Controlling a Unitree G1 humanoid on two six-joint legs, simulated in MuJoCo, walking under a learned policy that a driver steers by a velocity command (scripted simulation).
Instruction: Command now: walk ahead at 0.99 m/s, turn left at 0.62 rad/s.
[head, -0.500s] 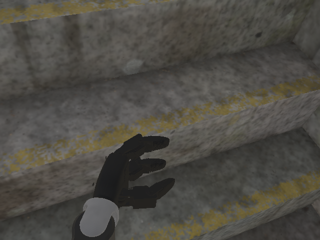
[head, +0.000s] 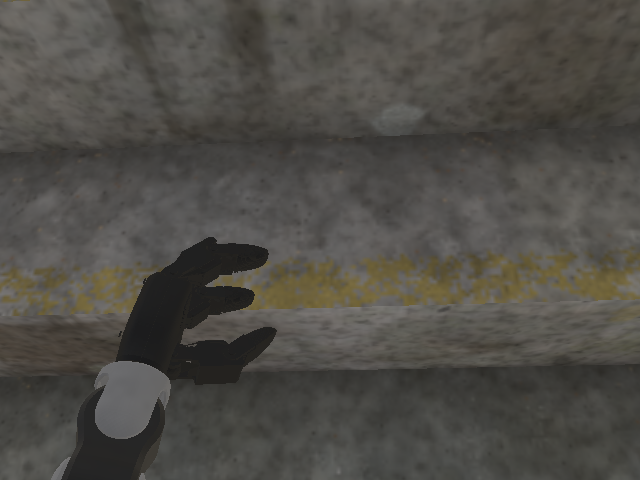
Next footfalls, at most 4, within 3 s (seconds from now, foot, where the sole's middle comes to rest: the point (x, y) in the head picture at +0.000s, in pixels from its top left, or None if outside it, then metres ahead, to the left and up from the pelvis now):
0.18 left None -0.23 0.02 -0.74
0.36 right None -0.20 -0.15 -0.73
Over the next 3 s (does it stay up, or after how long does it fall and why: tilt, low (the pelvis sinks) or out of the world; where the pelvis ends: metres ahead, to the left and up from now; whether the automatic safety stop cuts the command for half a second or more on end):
falls after 0.44 s (tilt)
